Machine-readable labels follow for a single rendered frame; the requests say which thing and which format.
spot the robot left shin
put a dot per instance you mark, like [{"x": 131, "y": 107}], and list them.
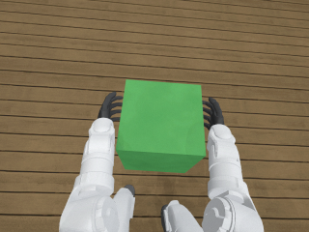
[{"x": 125, "y": 190}]

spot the robot right forearm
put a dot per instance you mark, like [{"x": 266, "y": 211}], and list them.
[{"x": 225, "y": 169}]

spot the robot left forearm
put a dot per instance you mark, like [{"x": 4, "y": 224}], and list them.
[{"x": 96, "y": 172}]

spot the right robot hand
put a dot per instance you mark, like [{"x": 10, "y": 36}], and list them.
[{"x": 216, "y": 117}]

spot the robot right thigh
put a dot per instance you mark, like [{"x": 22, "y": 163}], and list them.
[{"x": 178, "y": 219}]

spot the left robot hand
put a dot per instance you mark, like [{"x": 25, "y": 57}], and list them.
[{"x": 105, "y": 110}]

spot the left robot upper arm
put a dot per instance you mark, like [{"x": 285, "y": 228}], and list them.
[{"x": 97, "y": 213}]

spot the carton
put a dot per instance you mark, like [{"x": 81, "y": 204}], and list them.
[{"x": 161, "y": 126}]

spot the right robot upper arm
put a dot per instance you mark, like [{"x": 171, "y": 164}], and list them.
[{"x": 223, "y": 214}]

